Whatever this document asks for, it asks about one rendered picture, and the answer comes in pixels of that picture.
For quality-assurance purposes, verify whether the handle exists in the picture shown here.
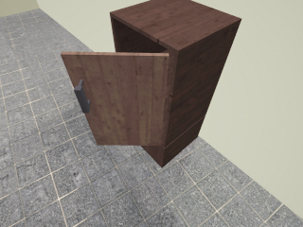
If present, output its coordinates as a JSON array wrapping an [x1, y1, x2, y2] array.
[[74, 79, 91, 114]]

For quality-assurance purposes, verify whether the cupboard door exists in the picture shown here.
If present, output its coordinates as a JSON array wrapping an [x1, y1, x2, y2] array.
[[61, 51, 169, 146]]

